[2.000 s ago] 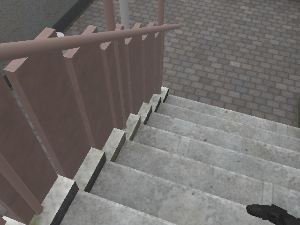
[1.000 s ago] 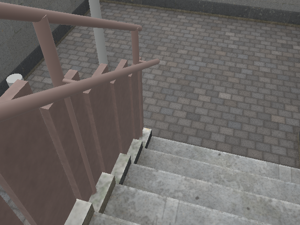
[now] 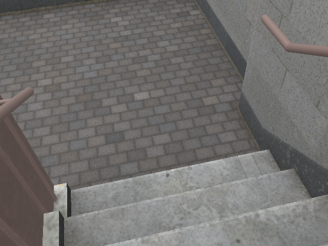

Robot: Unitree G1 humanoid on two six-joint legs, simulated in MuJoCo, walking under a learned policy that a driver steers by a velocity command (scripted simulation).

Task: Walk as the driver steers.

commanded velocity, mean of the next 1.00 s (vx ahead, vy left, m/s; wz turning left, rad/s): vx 0.50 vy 0.00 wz -0.05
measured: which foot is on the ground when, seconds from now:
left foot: up 0.00-0.26, down 0.28-0.84, up 0.86-1.00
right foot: down 0.00-0.28, up 0.30-0.82, down 0.84-1.00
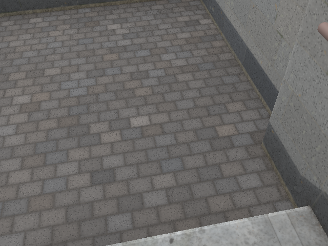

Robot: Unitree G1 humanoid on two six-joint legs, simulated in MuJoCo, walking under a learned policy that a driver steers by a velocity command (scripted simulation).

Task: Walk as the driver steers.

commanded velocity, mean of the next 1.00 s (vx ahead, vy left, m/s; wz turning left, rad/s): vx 0.50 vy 0.00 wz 0.30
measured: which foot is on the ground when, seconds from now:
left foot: up 0.00-0.34, down 0.36-0.88, up 0.90-1.00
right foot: down 0.00-0.38, up 0.40-0.84, down 0.86-1.00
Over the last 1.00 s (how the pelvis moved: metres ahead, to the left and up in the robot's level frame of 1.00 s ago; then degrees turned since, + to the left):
0.55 0.02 -0.33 1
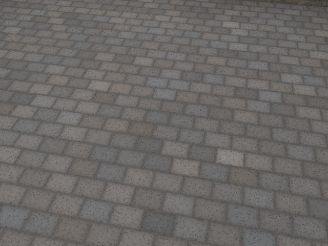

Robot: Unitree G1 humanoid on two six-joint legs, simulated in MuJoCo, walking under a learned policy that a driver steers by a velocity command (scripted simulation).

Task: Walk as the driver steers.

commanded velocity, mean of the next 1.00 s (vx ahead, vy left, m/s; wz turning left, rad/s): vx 0.50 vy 0.00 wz -0.25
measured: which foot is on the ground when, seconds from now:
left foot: up 0.00-0.36, down 0.38-0.86, up 0.88-1.00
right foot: down 0.00-0.40, up 0.42-0.82, down 0.84-1.00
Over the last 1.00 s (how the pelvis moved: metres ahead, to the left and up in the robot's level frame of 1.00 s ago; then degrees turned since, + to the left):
0.57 0.10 -0.34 19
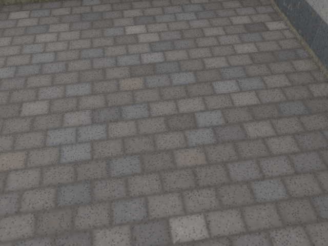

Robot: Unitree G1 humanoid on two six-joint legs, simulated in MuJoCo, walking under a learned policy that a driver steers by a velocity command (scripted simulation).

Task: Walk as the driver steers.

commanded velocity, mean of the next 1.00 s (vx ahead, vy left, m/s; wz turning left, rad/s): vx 0.50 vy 0.00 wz -0.01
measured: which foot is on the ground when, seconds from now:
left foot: up 0.00-0.32, down 0.34-0.92, up 0.94-1.00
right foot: down 0.00-0.36, up 0.38-0.88, down 0.90-1.00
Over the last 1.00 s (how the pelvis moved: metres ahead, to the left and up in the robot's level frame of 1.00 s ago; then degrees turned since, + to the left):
0.59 -0.05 -0.15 -17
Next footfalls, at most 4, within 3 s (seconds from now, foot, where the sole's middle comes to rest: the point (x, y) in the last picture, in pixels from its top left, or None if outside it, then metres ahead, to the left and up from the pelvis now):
0.34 left None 0.34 0.18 -0.78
0.90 right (183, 216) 0.62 -0.06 -0.78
1.46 left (127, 162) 0.90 0.19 -0.78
1.90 right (154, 120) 1.17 0.06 -0.78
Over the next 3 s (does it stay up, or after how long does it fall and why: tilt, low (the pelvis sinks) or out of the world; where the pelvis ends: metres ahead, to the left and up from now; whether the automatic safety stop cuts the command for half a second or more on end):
stays up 1.04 0.17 0.00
